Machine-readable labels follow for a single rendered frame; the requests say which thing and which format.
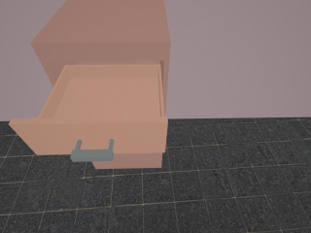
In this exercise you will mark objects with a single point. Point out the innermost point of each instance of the cabinet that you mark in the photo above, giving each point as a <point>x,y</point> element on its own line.
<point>108,32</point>

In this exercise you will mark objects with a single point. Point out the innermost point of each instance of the handle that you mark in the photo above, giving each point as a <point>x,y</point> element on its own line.
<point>78,155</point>

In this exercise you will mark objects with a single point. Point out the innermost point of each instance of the drawer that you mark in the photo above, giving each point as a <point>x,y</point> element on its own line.
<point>96,103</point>

